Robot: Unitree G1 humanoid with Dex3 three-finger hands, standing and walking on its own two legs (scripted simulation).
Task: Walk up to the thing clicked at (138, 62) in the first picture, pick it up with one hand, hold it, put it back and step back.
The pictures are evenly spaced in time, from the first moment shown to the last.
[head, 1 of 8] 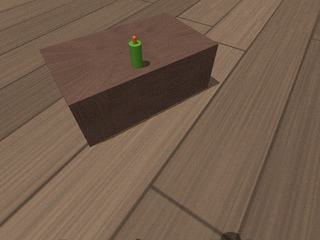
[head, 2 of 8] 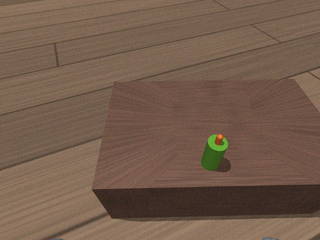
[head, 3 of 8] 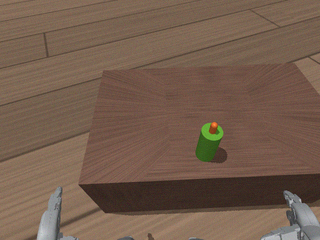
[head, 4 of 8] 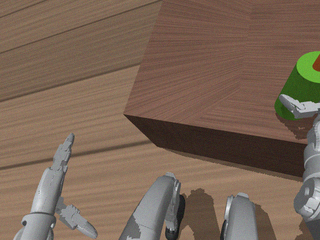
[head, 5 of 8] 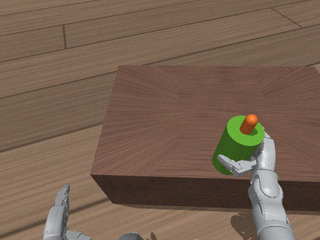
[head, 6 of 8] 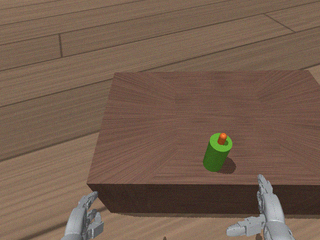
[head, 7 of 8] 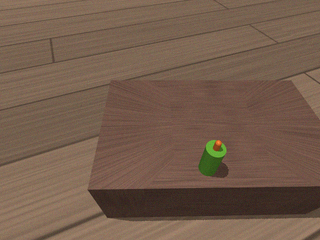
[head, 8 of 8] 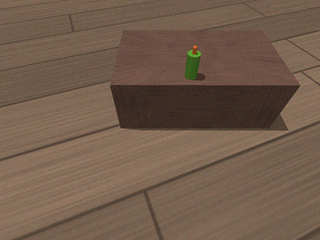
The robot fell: no
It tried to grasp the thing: yes
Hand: right
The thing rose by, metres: 0.25
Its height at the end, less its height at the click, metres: +0.00
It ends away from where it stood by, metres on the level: 0.02
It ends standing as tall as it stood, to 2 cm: yes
